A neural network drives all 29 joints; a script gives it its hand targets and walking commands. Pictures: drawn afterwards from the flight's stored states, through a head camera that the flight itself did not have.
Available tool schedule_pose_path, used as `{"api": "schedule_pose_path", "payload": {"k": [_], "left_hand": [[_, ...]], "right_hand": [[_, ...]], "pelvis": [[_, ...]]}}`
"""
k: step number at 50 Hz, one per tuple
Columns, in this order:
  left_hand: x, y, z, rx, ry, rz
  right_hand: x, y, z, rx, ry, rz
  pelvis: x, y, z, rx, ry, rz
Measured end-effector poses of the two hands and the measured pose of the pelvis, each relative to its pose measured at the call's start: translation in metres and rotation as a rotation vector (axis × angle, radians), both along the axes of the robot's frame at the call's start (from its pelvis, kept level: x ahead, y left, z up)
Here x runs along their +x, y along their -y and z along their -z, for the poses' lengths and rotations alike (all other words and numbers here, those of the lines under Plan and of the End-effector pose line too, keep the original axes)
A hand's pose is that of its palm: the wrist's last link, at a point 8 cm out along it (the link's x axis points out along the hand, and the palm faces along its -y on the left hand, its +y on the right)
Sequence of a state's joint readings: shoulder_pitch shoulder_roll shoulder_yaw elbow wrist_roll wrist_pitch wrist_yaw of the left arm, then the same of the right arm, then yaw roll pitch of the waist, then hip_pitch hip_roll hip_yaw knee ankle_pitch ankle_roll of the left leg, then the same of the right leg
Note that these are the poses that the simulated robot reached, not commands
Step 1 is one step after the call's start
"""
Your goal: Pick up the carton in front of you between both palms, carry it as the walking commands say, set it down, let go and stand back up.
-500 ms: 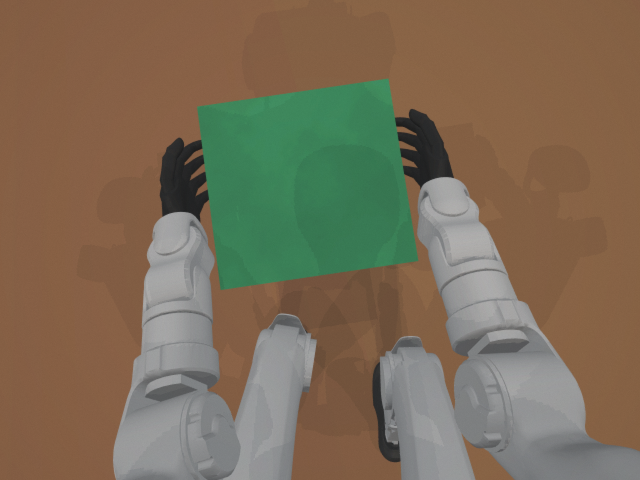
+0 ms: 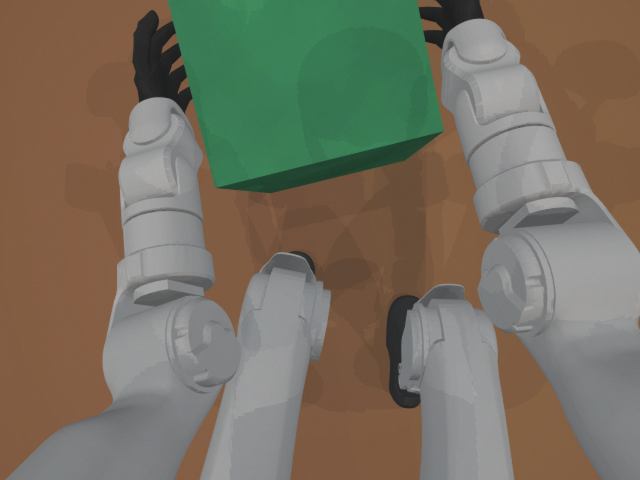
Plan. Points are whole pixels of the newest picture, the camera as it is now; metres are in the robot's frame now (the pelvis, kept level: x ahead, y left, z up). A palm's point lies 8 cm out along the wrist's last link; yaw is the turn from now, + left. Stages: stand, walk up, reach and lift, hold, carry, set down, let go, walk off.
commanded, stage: set down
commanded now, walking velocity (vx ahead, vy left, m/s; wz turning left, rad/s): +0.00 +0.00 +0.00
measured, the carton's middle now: (313, 88) +0.51 +0.12 -0.21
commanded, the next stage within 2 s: none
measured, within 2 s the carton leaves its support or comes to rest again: rests again in 1.40 s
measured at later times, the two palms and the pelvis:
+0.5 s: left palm (185, 104) +0.47 +0.27 -0.21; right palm (433, 46) +0.58 -0.01 -0.22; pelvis +0.01 +0.00 -0.05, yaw +0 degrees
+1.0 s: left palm (195, 115) +0.46 +0.26 -0.23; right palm (436, 53) +0.58 -0.02 -0.23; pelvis +0.01 -0.01 -0.05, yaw +1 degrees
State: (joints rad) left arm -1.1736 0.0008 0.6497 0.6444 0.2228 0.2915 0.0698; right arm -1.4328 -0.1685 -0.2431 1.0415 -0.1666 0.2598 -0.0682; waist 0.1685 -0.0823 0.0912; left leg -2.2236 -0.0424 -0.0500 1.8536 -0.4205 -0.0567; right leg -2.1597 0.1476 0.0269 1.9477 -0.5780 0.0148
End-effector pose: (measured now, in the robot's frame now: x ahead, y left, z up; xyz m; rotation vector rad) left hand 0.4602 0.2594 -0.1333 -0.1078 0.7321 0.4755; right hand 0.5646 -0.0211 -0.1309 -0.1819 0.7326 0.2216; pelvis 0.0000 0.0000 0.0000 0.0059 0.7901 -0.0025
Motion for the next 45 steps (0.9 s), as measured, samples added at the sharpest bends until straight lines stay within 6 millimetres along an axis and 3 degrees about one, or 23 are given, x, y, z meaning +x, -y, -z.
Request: {"api": "schedule_pose_path", "payload": {"k": [8, 12, 20, 28, 38, 45], "left_hand": [[0.004, -0.007, 0.056, 0.018, -0.025, -0.024], [0.008, -0.017, 0.063, 0.044, -0.043, -0.017], [0.014, -0.019, 0.063, 0.020, -0.013, -0.044], [0.012, -0.004, 0.073, 0.007, -0.063, 0.023], [-0.004, -0.006, 0.081, -0.007, -0.062, 0.001], [0.002, -0.001, 0.090, -0.014, -0.090, 0.037]], "right_hand": [[0.012, -0.010, 0.064, -0.004, -0.014, -0.052], [0.013, -0.019, 0.082, 0.002, -0.020, -0.073], [0.023, -0.022, 0.078, 0.020, -0.007, -0.068], [0.011, -0.001, 0.092, -0.011, -0.046, -0.062], [0.010, -0.007, 0.090, -0.031, -0.042, -0.101], [0.013, 0.000, 0.098, -0.048, -0.066, -0.100]], "pelvis": [[0.004, 0.002, 0.027, 0.009, -0.010, 0.011], [0.009, 0.001, 0.036, 0.017, 0.011, 0.024], [0.016, 0.001, 0.044, 0.029, -0.001, 0.020], [0.012, 0.003, 0.048, 0.030, 0.014, 0.026], [0.005, 0.011, 0.053, 0.051, 0.073, 0.036], [0.005, 0.012, 0.053, 0.054, 0.087, 0.038]]}}
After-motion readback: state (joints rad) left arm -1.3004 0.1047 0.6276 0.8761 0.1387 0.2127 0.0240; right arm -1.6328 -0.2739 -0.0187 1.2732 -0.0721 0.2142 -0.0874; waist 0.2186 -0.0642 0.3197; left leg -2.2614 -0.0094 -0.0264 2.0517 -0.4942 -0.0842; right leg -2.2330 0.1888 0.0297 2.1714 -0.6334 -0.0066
